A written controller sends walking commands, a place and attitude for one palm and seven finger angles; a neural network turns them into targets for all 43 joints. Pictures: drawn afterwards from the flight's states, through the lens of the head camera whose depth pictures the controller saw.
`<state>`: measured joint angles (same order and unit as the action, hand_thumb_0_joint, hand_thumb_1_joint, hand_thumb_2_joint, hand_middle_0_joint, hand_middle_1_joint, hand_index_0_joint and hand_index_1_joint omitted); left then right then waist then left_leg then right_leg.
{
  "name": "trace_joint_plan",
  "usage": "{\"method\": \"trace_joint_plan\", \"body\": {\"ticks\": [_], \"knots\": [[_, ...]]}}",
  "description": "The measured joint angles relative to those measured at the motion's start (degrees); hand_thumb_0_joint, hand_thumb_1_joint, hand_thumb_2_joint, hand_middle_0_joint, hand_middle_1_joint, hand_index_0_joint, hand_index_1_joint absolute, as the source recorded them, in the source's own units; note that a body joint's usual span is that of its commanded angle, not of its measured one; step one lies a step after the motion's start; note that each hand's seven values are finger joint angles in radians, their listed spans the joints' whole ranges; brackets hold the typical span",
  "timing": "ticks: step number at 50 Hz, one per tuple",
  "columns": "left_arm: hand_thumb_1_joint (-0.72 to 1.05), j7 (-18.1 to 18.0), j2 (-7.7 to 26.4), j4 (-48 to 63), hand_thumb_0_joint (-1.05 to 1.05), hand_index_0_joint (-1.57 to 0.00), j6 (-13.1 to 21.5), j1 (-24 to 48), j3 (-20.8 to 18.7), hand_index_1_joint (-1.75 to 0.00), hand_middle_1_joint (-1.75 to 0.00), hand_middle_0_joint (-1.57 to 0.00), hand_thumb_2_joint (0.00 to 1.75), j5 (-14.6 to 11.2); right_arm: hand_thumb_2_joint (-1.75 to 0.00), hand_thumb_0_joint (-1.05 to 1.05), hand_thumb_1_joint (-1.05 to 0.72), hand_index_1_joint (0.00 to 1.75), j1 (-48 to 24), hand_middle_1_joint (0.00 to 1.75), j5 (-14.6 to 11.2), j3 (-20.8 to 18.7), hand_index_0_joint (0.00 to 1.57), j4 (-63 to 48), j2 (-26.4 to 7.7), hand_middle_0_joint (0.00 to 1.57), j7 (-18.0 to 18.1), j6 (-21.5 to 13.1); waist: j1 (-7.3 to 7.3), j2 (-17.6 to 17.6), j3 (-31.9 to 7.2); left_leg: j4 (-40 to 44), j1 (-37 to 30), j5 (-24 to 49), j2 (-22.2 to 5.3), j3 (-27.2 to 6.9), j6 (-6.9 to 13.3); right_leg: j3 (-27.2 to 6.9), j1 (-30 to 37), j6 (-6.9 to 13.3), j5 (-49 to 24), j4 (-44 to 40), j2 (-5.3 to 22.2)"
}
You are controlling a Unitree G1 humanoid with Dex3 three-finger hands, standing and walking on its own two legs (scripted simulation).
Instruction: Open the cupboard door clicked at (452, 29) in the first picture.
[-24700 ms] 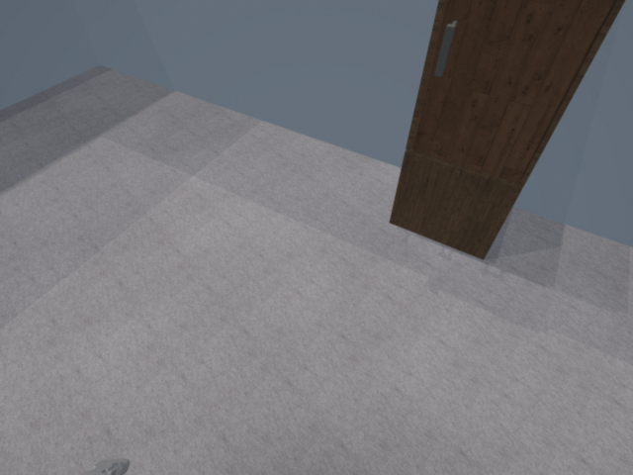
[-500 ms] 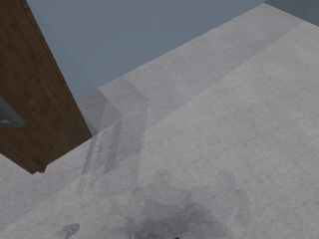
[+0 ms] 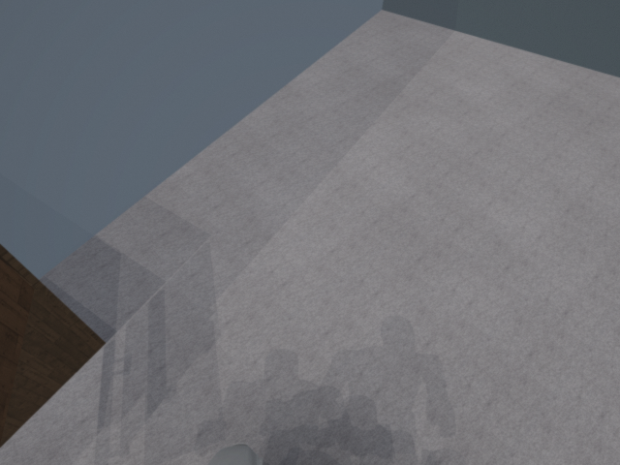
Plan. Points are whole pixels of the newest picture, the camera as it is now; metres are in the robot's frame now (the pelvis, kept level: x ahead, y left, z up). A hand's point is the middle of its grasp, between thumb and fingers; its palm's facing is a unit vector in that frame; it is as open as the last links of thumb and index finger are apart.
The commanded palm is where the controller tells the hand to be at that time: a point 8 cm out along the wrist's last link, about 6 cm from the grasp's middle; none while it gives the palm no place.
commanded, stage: walk to a spot facing it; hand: left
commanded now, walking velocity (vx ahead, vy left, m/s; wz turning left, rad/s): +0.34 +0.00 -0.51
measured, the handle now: out of the picture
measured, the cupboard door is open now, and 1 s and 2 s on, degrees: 47 47 47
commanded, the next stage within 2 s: turn to face it in 1.34 s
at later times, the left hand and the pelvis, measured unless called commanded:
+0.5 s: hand (268, 321) +0.36 +0.10 -0.16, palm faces -0.26 -0.94 -0.22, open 7.3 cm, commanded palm none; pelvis +0.17 -0.05 -0.01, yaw -13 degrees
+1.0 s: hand (312, 252) +0.52 +0.02 -0.16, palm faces -0.31 -0.93 -0.19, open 7.3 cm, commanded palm none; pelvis +0.39 -0.13 +0.00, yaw -19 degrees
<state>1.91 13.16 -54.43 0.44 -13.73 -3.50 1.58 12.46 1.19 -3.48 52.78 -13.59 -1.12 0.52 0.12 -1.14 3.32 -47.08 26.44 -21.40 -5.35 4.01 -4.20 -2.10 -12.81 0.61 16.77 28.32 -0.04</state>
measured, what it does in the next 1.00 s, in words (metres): walks ahead, turning right: left foot, then right foot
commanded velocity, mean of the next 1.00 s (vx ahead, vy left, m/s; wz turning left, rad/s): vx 0.37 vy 0.00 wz -0.24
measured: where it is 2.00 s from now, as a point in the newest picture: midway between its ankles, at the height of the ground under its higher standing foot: (390, 310)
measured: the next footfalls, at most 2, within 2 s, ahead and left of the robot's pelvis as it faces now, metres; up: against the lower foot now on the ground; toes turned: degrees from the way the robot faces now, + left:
left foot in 0.06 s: +0.12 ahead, +0.14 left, +0.00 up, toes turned +3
right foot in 0.42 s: +0.24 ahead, -0.17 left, +0.00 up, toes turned -18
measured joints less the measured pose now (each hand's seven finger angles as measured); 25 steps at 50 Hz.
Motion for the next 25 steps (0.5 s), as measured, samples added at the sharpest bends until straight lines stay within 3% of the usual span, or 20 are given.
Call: {"method": "trace_joint_plan", "body": {"ticks": [3, 5, 6, 8, 10, 14, 18, 20, 21, 23, 25], "knots": [[0.9, 0.4, -0.2, -1.3, 0.0, -0.21, -0.6, -2.4, -0.2, -0.3, -0.29, -0.21, 0.9, 0.0, -0.9, 0.01, -0.9, 0.3, -1.3, 0.3, 0.0, 0.5, 0.2, -2.1, 0.2, 0.2, 0.1, -2.2, 0.58, -0.4, -0.5, 12.9, -4.7, 2.4, 0.8, 0.9, 0.5, -2.8, -0.1, -0.4, 2.9, 2.9, -0.6], [0.9, 0.7, -0.4, -2.1, 0.0, -0.21, -1.6, -3.1, -0.3, -0.3, -0.29, -0.21, 0.9, -0.2, -0.9, 0.01, -0.9, 0.3, -1.5, 0.3, 0.8, 0.9, 0.2, -3.0, 0.2, 0.2, 0.9, -4.0, 0.15, 0.6, -0.8, 12.7, -4.9, 8.2, -0.3, 1.4, 2.8, -1.6, -4.4, 0.1, 9.7, 14.8, -1.4], [0.9, 0.9, -0.1, -2.5, 0.0, -0.21, -2.0, -2.7, -0.5, -0.3, -0.29, -0.2, 0.9, -0.1, -0.9, 0.01, -0.9, 0.3, -1.2, 0.3, 1.0, 1.2, 0.2, -3.1, 0.7, 0.2, 1.1, -4.4, 0.0, 0.2, -0.8, 11.5, -5.2, 7.5, -0.7, 2.2, 3.3, -0.7, -7.1, 0.3, 11.1, 21.7, -1.1], [0.9, 1.2, 0.7, -2.7, 0.01, -0.2, -2.2, -1.2, -1.0, -0.3, -0.29, -0.2, 0.9, 0.3, -0.9, 0.01, -0.9, 0.3, 0.5, 0.3, 1.2, 1.7, 0.2, -2.6, 1.9, 0.2, 1.3, -4.9, -0.2, -0.6, -0.9, 12.6, -7.2, 5.5, -1.1, 3.3, 3.4, 1.4, -12.5, 0.4, 9.2, 32.6, 0.1], [0.91, 1.7, 1.1, -1.9, 0.01, -0.2, -2.1, 1.1, -1.4, -0.3, -0.29, -0.2, 0.9, 0.5, -0.9, 0.01, -0.9, 0.3, 2.6, 0.3, 1.2, 2.2, 0.2, -1.3, 2.9, 0.2, 1.5, -4.9, 0.07, -1.1, -0.7, 16.3, -10.0, 5.8, -1.4, 4.2, 2.6, 3.3, -16.8, -0.2, 4.5, 36.5, 1.9], [0.91, 2.4, 0.5, 0.5, 0.01, -0.2, -1.5, 5.2, -0.9, -0.3, -0.29, -0.2, 0.9, 0.3, -0.9, 0.01, -0.9, 0.3, 6.4, 0.3, 1.2, 2.5, 0.2, 2.1, 3.5, 0.2, 1.4, -4.3, -0.05, 0.0, 0.1, 22.5, -15.5, 6.6, -2.5, 6.3, 1.7, 6.2, -19.6, -0.7, -0.3, 26.3, 4.2], [0.91, 2.6, 0.2, 1.7, 0.0, -0.2, -1.3, 8.8, -0.4, -0.3, -0.29, -0.2, 0.9, 0.3, -0.9, 0.01, -0.9, 0.3, 9.9, 0.3, 1.2, 2.1, 0.21, 4.5, 3.3, 0.2, 1.0, -3.1, -2.06, 1.0, 0.7, 23.0, -19.7, 3.8, -3.7, 8.3, -0.2, 8.3, -16.7, -0.2, -2.1, 13.3, 4.0], [0.91, 2.6, 0.4, 2.3, 0.0, -0.2, -0.5, 10.1, -0.2, -0.3, -0.29, -0.2, 0.9, 0.4, -0.9, 0.01, -0.9, 0.3, 12.0, 0.3, 1.1, 1.9, 0.21, 5.5, 3.0, 0.2, 0.9, -2.5, -2.88, 1.3, 0.9, 18.8, -20.2, 0.1, -4.7, 8.5, -1.1, 9.2, -12.6, 0.9, -2.0, 7.3, 3.0], [0.91, 2.4, 0.9, 2.8, 0.0, -0.2, 0.4, 10.4, -0.1, -0.3, -0.29, -0.2, 0.9, 0.5, -0.9, 0.01, -0.9, 0.3, 13.2, 0.3, 0.7, 1.9, 0.21, 6.0, 3.2, 0.2, 0.8, -2.2, -3.05, 0.1, 0.4, 12.7, -18.1, -2.0, -4.7, 8.7, -0.5, 7.9, -11.0, 2.5, -1.8, 5.0, 3.4], [0.91, 1.2, -0.2, 2.8, 0.0, -0.2, 1.8, 11.3, -0.3, -0.3, -0.29, -0.2, 0.9, -0.2, -0.9, 0.01, -0.9, 0.3, 11.4, 0.3, 0.1, 1.5, 0.2, 7.8, 2.3, 0.2, 0.6, -0.6, -2.78, 1.6, 2.0, -4.6, -11.4, -6.7, -4.7, 3.7, 0.8, 8.0, -11.3, 2.8, -2.1, 8.9, 2.2], [0.91, 0.1, -1.2, 2.4, 0.0, -0.2, 2.1, 10.3, 0.0, -0.3, -0.29, -0.2, 0.9, -0.5, -0.9, 0.01, -0.9, 0.3, 8.7, 0.3, 0.1, 0.9, 0.2, 8.4, 1.6, 0.2, 0.7, 0.0, -3.06, 2.6, 2.8, -14.8, -5.0, -5.2, -3.9, 0.5, 1.2, 8.2, -9.1, 2.4, -1.7, 7.8, 1.0]]}}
